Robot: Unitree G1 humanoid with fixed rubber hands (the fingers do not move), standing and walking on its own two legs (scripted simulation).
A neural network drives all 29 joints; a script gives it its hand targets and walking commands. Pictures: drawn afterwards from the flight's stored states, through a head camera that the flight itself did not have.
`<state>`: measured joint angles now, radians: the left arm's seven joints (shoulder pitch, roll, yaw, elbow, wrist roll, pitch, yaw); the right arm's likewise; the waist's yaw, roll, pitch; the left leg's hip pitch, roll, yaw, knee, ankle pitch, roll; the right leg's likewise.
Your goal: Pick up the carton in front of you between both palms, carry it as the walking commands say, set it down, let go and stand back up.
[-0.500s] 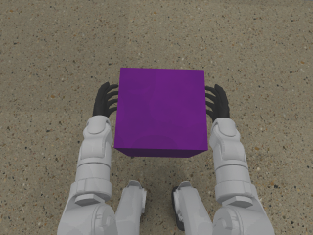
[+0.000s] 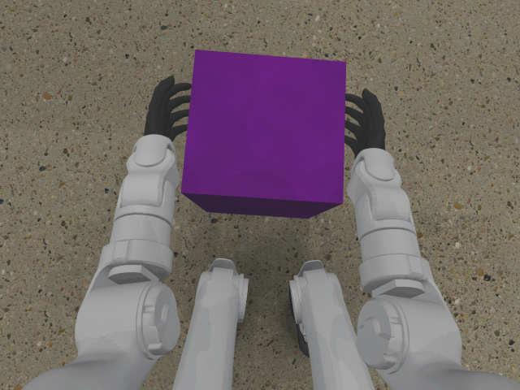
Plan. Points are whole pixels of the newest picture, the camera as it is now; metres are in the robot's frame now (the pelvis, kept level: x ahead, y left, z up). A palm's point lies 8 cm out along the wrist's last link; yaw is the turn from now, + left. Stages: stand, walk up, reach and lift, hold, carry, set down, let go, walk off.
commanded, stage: set down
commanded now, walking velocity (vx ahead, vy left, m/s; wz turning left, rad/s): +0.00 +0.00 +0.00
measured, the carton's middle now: (263, 151) +0.48 +0.02 -0.20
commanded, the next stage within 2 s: none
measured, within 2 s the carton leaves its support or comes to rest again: rests again in 1.58 s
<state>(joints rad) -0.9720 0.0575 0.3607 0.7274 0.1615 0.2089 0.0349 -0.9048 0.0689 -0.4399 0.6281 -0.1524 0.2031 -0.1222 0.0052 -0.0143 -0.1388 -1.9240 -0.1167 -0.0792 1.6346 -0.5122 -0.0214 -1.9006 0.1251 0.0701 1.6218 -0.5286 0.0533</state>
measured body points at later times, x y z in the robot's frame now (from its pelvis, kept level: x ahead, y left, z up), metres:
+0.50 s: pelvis -0.03 +0.00 -0.11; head +0.33 +0.03 +0.16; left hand +0.53 +0.18 -0.27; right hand +0.51 -0.12 -0.27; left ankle +0.08 +0.11 -0.50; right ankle +0.08 -0.13 -0.50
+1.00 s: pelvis -0.02 +0.00 -0.15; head +0.34 +0.02 +0.11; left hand +0.54 +0.18 -0.32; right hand +0.52 -0.12 -0.32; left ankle +0.08 +0.11 -0.50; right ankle +0.08 -0.12 -0.50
